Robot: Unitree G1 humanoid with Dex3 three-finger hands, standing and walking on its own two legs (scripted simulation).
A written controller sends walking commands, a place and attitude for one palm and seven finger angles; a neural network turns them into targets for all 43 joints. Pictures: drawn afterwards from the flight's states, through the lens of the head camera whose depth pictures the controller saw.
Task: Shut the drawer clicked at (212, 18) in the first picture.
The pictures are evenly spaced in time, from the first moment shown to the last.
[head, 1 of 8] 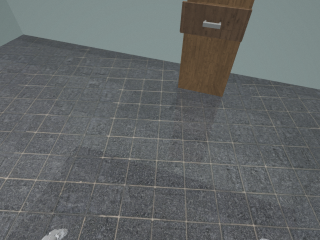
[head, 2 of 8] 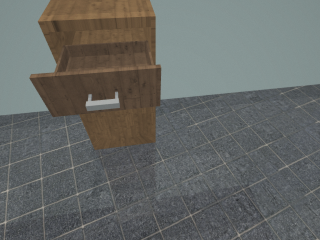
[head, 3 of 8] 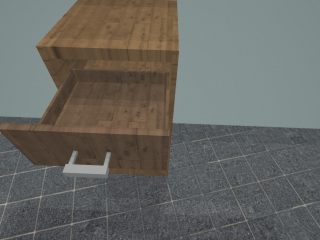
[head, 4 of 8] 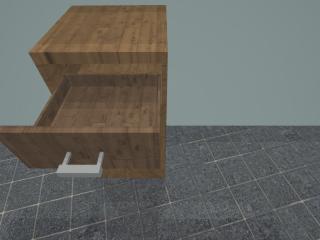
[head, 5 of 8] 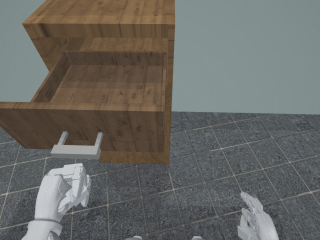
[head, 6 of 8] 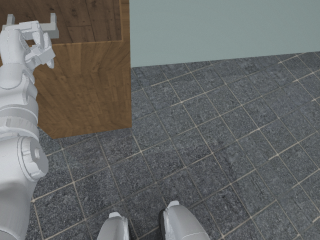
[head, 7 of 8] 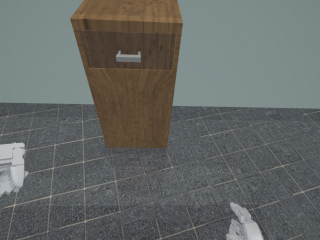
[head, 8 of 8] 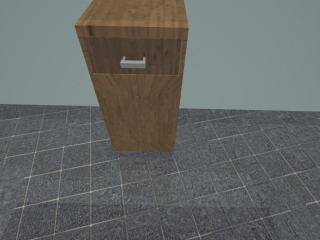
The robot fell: no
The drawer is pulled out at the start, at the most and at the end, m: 0.30 0.30 0.00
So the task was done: yes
